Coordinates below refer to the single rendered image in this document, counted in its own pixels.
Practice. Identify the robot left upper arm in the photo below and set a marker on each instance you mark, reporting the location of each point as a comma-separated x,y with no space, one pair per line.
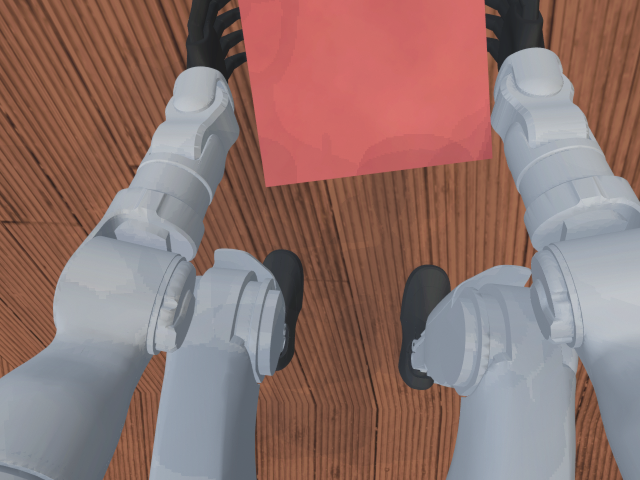
63,411

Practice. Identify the left robot forearm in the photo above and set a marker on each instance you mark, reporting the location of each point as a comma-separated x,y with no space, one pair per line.
167,200

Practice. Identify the robot right upper arm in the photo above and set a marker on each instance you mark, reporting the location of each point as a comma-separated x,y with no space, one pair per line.
586,293

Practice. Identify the carton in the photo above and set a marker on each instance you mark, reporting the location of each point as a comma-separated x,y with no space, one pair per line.
353,87

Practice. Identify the right robot forearm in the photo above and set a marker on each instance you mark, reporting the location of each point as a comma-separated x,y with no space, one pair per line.
568,189

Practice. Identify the right robot hand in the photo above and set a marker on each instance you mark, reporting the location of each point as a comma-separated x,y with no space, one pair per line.
519,27

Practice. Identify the robot right foot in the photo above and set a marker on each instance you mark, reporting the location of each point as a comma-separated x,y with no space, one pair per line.
426,286

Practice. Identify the left robot hand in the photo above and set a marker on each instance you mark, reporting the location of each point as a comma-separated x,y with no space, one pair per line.
204,44

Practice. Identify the right robot thigh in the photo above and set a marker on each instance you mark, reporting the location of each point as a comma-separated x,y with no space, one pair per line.
518,419

